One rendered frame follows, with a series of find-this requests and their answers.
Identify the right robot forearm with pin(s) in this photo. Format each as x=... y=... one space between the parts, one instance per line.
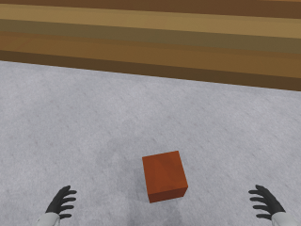
x=284 y=219

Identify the carton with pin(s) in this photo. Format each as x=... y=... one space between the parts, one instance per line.
x=164 y=176

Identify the robot right hand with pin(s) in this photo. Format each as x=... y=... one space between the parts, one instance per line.
x=272 y=205

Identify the left robot forearm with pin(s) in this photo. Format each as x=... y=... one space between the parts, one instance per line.
x=48 y=219

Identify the robot left hand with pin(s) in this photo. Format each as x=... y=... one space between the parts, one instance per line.
x=58 y=200

